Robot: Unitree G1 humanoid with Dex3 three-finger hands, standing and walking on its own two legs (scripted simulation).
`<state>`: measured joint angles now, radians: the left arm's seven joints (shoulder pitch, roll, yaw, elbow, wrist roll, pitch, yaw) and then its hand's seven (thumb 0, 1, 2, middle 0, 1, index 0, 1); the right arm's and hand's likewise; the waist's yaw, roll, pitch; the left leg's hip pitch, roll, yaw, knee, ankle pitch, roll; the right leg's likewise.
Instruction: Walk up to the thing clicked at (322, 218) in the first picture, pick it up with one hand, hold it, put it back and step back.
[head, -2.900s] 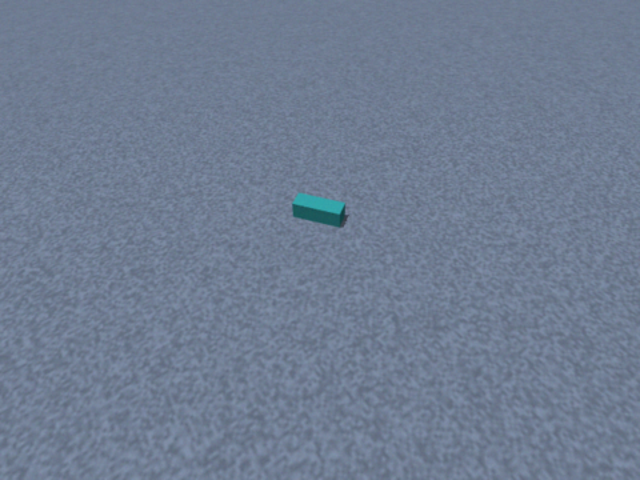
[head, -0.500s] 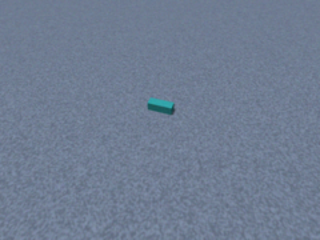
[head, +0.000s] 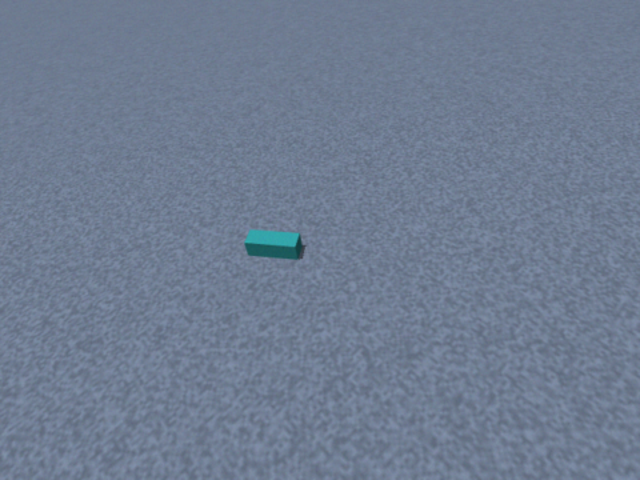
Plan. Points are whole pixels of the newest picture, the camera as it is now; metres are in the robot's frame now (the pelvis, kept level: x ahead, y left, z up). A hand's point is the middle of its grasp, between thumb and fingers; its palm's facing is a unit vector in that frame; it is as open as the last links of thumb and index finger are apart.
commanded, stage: walk up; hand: left
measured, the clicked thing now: (273, 244) +1.23 +0.33 -0.73
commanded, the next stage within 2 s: none
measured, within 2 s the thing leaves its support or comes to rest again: neither
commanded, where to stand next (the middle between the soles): +0.81 +0.13 m, yaw -10 degrees
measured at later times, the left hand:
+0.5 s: hand (144, 395) +0.31 +0.34 -0.15, palm faces -0.12 -0.92 -0.38, open 7.4 cm
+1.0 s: hand (184, 278) +0.54 +0.32 -0.11, palm faces -0.10 -0.89 -0.44, open 7.4 cm
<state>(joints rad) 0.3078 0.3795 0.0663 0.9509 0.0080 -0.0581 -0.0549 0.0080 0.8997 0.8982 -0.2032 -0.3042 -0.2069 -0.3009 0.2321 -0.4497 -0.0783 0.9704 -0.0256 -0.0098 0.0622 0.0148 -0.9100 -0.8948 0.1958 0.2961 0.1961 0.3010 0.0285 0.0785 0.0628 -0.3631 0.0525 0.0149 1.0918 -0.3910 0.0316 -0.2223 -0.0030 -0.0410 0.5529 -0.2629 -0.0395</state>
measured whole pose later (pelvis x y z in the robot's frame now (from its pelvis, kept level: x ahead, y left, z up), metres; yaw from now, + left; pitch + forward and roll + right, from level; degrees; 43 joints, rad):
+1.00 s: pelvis +0.44 +0.06 +0.00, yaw -8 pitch -3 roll +1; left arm 0.32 0.37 0.03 0.84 -0.01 -0.10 -0.01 0.01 0.90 0.90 -0.21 -0.30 -0.21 -0.30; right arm 0.29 -0.43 -0.06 0.81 -0.02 -0.01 0.07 0.01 -0.91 -0.89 0.20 0.30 0.20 0.30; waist 0.02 0.08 0.09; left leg -0.45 0.03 -0.04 1.11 -0.39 0.02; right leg -0.24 -0.04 -0.04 0.54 -0.24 -0.02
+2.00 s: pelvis +0.71 +0.16 -0.01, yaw -11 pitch -3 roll +0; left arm 0.23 0.38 0.01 0.85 0.02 -0.05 0.00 0.01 0.90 0.90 -0.21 -0.30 -0.21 -0.30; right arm 0.25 -0.42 -0.05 0.87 0.00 -0.02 0.02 0.01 -0.91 -0.89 0.20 0.30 0.20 0.30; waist 0.01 0.05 0.10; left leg -0.40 0.05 -0.03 0.76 -0.32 -0.01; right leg -0.29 -0.05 -0.02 0.62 -0.27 0.00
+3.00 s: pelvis +0.73 +0.16 +0.00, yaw -10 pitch -2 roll +0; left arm 0.07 0.36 0.03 1.06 0.00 0.03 -0.02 0.01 0.90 0.90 -0.20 -0.30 -0.21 -0.30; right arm 0.11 -0.37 -0.01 1.10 -0.01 -0.03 -0.01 0.01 -0.91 -0.89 0.20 0.30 0.20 0.30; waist 0.00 -0.01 0.08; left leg -0.28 0.04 -0.05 0.49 -0.18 -0.05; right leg -0.12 -0.03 -0.03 0.49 -0.34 0.02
